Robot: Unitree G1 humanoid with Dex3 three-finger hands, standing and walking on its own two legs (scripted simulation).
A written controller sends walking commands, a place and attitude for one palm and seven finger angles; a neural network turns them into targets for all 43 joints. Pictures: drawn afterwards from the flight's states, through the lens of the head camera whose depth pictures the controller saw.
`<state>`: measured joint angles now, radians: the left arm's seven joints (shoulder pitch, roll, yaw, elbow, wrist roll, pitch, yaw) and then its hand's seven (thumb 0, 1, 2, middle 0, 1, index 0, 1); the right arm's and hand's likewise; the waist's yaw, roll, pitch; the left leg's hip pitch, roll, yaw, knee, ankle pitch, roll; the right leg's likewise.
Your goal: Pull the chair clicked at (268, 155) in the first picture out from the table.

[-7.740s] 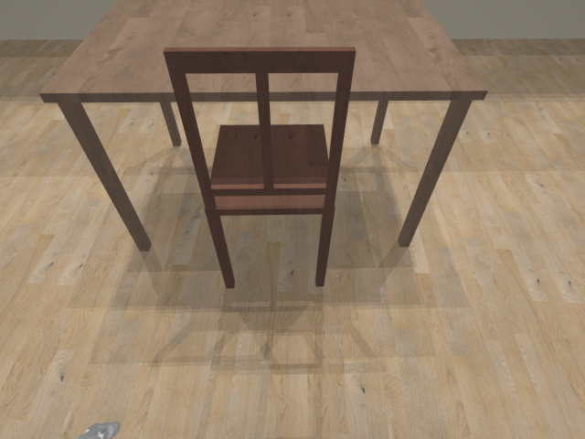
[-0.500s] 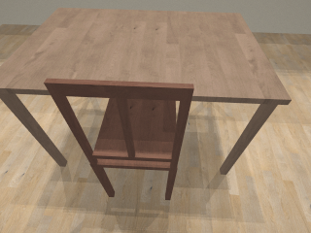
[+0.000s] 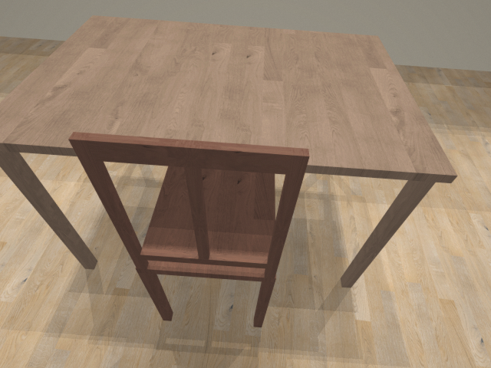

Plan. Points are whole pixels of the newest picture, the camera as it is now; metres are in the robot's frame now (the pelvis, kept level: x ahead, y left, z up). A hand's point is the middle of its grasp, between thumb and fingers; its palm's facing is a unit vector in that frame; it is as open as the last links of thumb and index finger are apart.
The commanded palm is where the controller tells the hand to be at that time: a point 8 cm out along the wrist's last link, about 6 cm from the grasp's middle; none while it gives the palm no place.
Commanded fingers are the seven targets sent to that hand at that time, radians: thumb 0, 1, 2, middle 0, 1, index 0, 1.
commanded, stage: look again from close up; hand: left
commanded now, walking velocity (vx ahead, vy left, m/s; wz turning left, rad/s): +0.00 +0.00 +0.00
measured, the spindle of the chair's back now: (199, 219) +0.41 +0.13 -0.05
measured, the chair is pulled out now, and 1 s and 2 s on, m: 0.00 0.00 0.00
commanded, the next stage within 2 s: raise the hand toward the chair's back in 0.40 s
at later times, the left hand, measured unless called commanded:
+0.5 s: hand out of the picture -0.01 +0.17 -0.18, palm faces +0.00 -0.98 -0.18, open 7.4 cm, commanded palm +0.09 +0.22 -0.07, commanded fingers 0.00 0.88 0.89 -0.20 -0.30 -0.20 -0.30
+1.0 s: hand out of the picture +0.12 +0.17 -0.09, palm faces +0.14 -0.99 -0.01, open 9.9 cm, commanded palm +0.12 +0.22 -0.06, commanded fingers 0.00 0.29 0.64 -0.14 -0.20 -0.14 -0.20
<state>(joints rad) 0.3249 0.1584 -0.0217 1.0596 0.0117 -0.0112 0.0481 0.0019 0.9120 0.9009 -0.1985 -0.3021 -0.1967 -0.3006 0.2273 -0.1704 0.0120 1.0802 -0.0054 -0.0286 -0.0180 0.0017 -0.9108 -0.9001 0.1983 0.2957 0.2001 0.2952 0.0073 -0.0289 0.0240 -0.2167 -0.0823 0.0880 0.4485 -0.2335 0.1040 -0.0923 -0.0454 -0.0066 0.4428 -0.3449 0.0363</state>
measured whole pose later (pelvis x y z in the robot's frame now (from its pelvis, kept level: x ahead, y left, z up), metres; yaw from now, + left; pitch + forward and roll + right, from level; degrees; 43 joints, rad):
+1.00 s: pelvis -0.05 -0.05 -0.09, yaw +4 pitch +12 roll -1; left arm 0.48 0.25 0.18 0.14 -0.28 -0.46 -0.26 0.01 0.52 0.74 -0.17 -0.24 -0.16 -0.24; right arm 0.16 -0.29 -0.05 0.47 0.04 -0.21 -0.03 0.01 -0.90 -0.90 0.20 0.30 0.20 0.30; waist 0.00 -0.04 -0.14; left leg -0.92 -0.03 0.01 1.18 -0.48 0.04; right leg -0.86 0.05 -0.13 1.16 -0.52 -0.10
